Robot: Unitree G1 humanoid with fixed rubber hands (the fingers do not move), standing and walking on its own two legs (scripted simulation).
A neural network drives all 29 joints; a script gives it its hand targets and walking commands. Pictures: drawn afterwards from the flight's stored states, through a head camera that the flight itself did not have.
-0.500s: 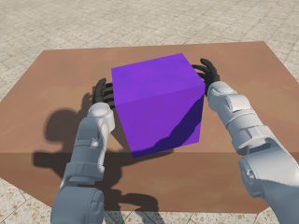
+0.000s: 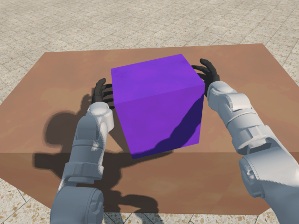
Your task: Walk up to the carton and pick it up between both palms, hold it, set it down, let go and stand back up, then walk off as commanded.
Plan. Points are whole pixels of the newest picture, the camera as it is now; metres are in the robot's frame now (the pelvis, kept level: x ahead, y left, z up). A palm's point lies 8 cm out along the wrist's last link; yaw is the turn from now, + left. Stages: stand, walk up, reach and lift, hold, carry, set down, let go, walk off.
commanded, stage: reach and lift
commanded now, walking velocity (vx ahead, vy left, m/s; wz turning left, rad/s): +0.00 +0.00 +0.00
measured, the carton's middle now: (156, 107) +0.42 +0.08 +0.09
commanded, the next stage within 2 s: hold in 1.70 s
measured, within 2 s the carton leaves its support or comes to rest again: neither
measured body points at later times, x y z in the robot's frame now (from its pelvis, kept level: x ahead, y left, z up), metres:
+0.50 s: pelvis +0.00 +0.00 +0.00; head -0.01 -0.01 +0.45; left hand +0.37 +0.22 +0.17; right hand +0.45 -0.08 +0.19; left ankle +0.02 +0.13 -0.74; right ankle +0.06 -0.12 -0.74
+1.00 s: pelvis +0.00 +0.01 +0.00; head -0.04 +0.00 +0.45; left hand +0.39 +0.19 +0.20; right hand +0.43 -0.10 +0.22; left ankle +0.02 +0.13 -0.74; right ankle +0.06 -0.12 -0.74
